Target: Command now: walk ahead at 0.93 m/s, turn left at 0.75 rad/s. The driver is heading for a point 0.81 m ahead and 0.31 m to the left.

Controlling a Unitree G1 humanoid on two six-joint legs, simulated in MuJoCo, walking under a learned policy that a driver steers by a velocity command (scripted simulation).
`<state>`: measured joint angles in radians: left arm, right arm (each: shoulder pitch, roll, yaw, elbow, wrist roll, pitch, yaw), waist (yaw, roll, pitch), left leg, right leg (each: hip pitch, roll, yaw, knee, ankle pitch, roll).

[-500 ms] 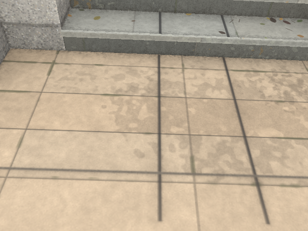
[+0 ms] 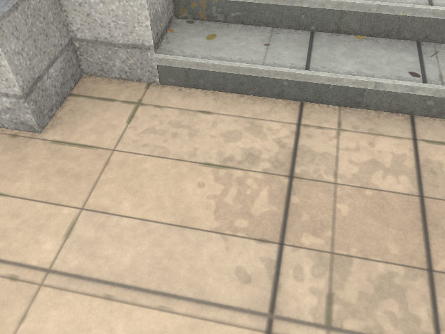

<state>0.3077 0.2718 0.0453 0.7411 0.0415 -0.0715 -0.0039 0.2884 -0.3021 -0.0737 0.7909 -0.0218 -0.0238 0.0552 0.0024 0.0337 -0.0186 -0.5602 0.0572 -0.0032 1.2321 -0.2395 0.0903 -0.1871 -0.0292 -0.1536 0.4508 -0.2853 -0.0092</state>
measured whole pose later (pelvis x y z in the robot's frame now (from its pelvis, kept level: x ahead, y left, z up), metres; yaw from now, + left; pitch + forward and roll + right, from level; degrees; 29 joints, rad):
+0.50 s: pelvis +0.41 +0.09 -0.01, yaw +27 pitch +0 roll +1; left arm 0.09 0.23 -0.01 0.64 0.07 -0.06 -0.01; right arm 0.43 -0.32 -0.07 0.85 -0.01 -0.03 0.01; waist -0.04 0.00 0.05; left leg -0.17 -0.24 -0.03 0.47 -0.28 0.20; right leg -0.63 -0.14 0.11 1.18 -0.33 0.06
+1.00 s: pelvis +0.80 +0.25 +0.00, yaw +49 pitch +1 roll -3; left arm 0.35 0.33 0.07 0.82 -0.02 -0.10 0.01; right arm 0.01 -0.35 -0.04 0.63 0.02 -0.05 0.03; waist 0.10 0.04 0.10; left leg -0.64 0.01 -0.03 0.82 -0.19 0.03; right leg -0.11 0.01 -0.12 0.35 -0.26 0.00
